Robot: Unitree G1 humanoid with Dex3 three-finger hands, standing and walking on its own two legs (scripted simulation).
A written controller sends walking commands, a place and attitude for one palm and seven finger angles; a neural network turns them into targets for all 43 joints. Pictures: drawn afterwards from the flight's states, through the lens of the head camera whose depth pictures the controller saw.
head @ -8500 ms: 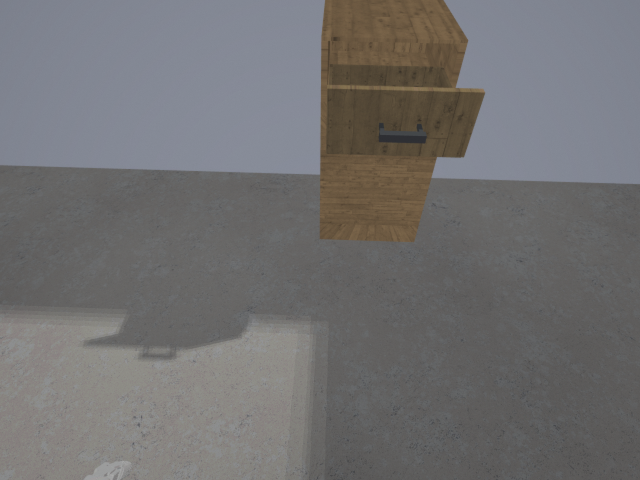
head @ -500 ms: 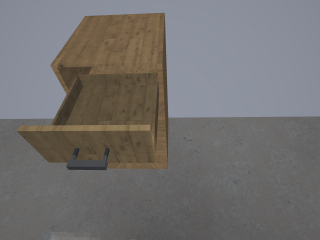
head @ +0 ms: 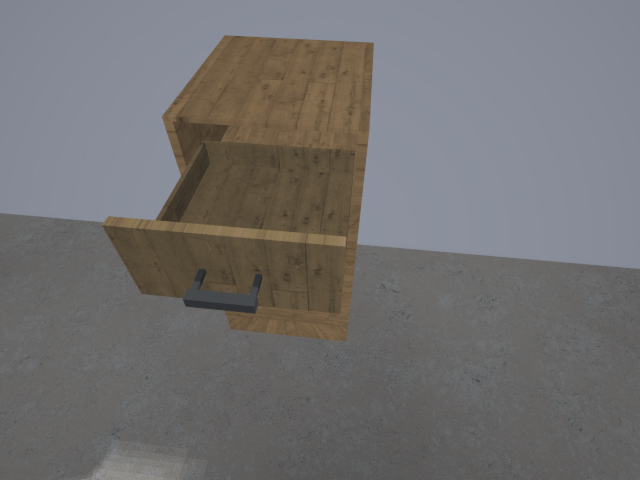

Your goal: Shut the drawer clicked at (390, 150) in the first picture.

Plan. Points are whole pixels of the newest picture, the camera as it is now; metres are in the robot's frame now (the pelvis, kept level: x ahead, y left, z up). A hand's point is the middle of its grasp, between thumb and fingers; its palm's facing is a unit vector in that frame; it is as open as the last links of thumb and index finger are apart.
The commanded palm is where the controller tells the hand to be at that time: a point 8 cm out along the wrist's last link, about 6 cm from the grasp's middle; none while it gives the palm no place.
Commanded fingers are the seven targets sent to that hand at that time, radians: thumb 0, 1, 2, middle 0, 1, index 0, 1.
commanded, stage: come to a stop and stand still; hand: left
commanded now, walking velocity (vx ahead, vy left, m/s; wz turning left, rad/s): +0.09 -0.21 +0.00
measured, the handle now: (225, 289) +0.39 +0.20 -0.03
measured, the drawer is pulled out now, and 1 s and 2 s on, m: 0.30 0.30 0.30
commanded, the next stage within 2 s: look again from close up in 0.22 s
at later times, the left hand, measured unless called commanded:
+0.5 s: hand out of the picture +0.07 +0.16 -0.17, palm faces +0.00 -0.96 -0.26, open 7.3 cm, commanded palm none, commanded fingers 0.00 0.90 0.90 -0.20 -0.30 -0.20 -0.30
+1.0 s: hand out of the picture +0.04 +0.13 -0.16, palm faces +0.04 -0.97 -0.24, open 7.3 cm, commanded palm none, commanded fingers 0.00 0.90 0.90 -0.20 -0.30 -0.20 -0.30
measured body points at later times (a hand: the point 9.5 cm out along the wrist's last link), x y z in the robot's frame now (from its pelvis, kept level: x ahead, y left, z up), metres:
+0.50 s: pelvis +0.03 -0.02 -0.01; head +0.06 -0.06 +0.44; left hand +0.07 +0.21 -0.15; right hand +0.01 -0.23 -0.18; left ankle +0.00 +0.11 -0.74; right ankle +0.03 -0.12 -0.74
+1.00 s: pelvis +0.04 -0.05 +0.00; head +0.04 -0.08 +0.45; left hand +0.04 +0.18 -0.14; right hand +0.02 -0.26 -0.17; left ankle +0.00 +0.11 -0.74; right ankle +0.03 -0.12 -0.74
